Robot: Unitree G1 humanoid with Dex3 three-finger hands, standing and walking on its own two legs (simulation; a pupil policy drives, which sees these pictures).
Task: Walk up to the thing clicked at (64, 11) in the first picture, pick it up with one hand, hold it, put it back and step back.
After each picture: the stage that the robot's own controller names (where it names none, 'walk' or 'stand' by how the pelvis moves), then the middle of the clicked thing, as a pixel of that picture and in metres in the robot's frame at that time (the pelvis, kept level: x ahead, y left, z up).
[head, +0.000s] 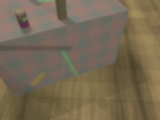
stand; (60, 1) +1.01 +0.16 -0.02
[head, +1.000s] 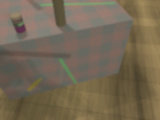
walk; (58, 7) +0.92 +0.20 -0.01
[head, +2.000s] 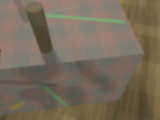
walk; (41, 30) +0.60 +0.25 -0.01
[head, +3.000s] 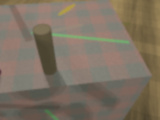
stand; (46, 52) +0.52 +0.19 +0.00
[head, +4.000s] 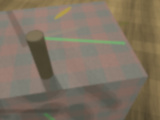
stand; (41, 57) +0.51 +0.21 -0.02
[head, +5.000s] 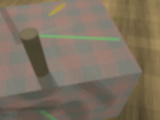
stand; (36, 55) +0.51 +0.22 -0.03
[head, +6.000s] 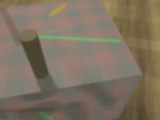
stand; (35, 56) +0.50 +0.23 -0.03
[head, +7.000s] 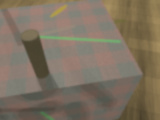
stand; (36, 56) +0.51 +0.23 -0.03
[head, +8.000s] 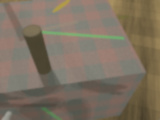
rise first; (39, 52) +0.51 +0.22 -0.02
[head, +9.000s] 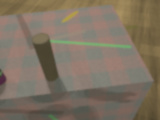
go down; (46, 59) +0.51 +0.20 -0.02
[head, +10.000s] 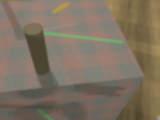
go down; (38, 52) +0.52 +0.19 -0.01
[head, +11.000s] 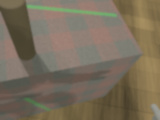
go down; (20, 32) +0.50 +0.19 +0.05
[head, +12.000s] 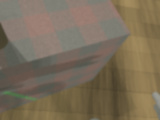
close in; out of the picture +0.51 +0.21 +0.08
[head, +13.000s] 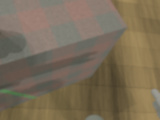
close; out of the picture +0.57 +0.21 +0.10
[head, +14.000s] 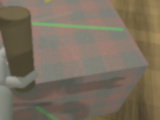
lift; (20, 55) +0.37 +0.19 +0.14
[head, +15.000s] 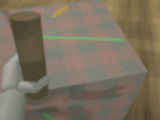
hold; (32, 60) +0.34 +0.16 +0.17
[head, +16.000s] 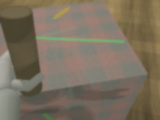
hold; (25, 57) +0.33 +0.17 +0.19
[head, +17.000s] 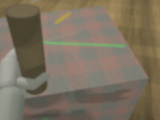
crouch; (31, 56) +0.33 +0.15 +0.20
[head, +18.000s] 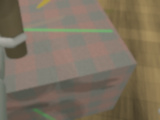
crouch; (9, 18) +0.48 +0.20 +0.19
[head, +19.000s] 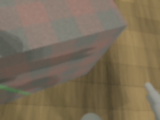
lower; out of the picture +0.56 +0.23 +0.10
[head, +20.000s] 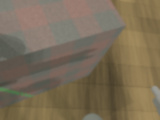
lower; out of the picture +0.56 +0.22 +0.10
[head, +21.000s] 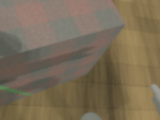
lower; out of the picture +0.57 +0.23 +0.10
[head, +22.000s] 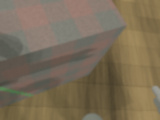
lower; out of the picture +0.56 +0.23 +0.10
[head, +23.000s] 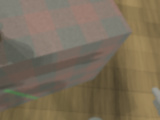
draw back; out of the picture +0.54 +0.22 +0.09
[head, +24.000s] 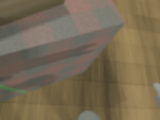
rise; (26, 4) +0.59 +0.08 +0.01
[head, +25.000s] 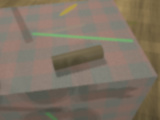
sink last; (77, 57) +0.56 +0.06 -0.06
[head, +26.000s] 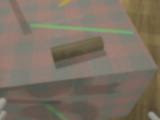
stand; (77, 48) +0.58 +0.07 -0.06
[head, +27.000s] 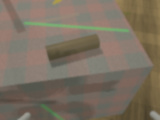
stand; (72, 47) +0.58 +0.07 -0.05
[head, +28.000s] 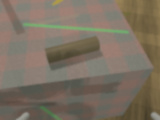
stand; (72, 49) +0.56 +0.07 -0.05
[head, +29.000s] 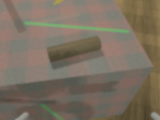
stand; (74, 48) +0.57 +0.06 -0.05
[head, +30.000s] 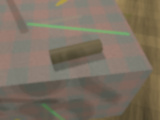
stand; (75, 51) +0.56 +0.06 -0.07
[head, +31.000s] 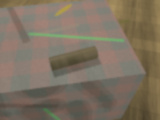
walk; (73, 58) +0.58 +0.07 -0.11
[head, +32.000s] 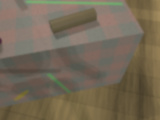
walk; (73, 20) +0.73 +0.08 -0.10
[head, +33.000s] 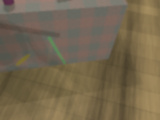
walk; out of the picture +1.07 +0.06 -0.10
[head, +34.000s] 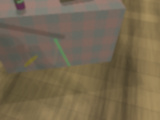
stand; out of the picture +1.19 +0.08 -0.10
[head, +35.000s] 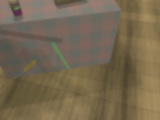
stand; out of the picture +1.21 +0.11 -0.12
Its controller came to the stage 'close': yes
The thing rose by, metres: 0.20
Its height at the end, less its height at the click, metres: -0.09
